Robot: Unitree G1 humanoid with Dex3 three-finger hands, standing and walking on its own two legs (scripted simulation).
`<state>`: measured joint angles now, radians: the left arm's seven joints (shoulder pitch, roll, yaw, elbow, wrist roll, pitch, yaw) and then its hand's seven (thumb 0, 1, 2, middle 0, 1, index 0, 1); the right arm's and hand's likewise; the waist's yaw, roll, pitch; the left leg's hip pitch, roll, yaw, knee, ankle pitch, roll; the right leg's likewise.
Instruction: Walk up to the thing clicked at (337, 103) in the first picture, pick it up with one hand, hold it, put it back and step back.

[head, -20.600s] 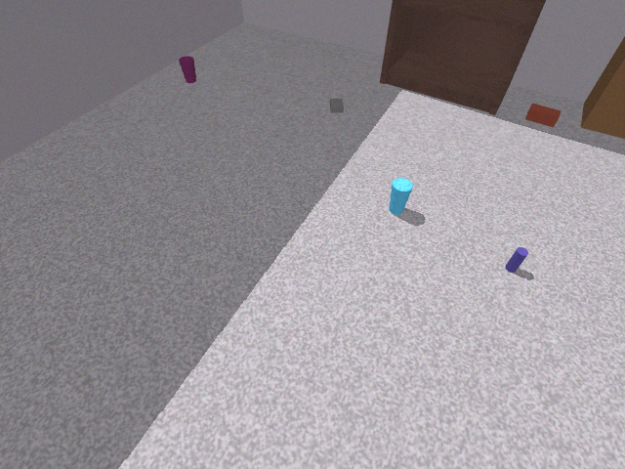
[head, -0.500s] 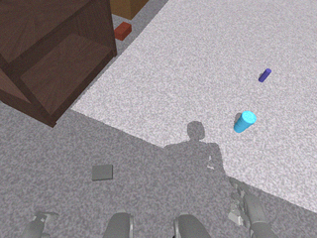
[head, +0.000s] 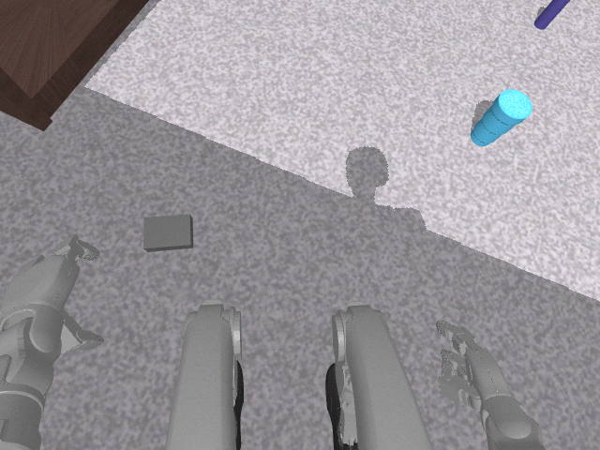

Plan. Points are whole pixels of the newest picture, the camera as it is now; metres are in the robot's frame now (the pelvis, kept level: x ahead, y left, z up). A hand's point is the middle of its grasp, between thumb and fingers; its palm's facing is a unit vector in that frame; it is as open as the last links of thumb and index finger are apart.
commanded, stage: rise first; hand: left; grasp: from above
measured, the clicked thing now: (169, 232) +0.50 +0.29 -0.47
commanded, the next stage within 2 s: none
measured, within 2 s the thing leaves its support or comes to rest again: neither
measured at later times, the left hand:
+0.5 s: hand (114, 259) +0.39 +0.32 -0.26, palm faces -0.47 -0.08 -0.88, open 13.7 cm
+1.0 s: hand (129, 246) +0.43 +0.32 -0.32, palm faces -0.45 -0.05 -0.89, open 13.4 cm
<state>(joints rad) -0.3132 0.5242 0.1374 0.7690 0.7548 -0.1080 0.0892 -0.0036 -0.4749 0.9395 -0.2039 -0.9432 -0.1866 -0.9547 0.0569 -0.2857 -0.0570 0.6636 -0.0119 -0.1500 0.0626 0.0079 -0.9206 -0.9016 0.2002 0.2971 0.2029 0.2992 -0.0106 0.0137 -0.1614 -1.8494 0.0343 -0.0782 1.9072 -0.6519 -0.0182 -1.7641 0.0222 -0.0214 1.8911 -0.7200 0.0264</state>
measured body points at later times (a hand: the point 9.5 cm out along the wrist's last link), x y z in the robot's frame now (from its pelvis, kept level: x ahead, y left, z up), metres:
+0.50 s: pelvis -0.03 +0.00 -0.12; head +0.19 +0.05 +0.27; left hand +0.41 +0.33 -0.21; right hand +0.02 -0.28 -0.24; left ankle +0.07 +0.13 -0.45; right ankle +0.06 -0.13 -0.45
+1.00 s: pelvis -0.02 +0.00 -0.16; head +0.23 +0.07 +0.22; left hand +0.45 +0.32 -0.27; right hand +0.05 -0.27 -0.27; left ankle +0.07 +0.13 -0.45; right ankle +0.06 -0.13 -0.45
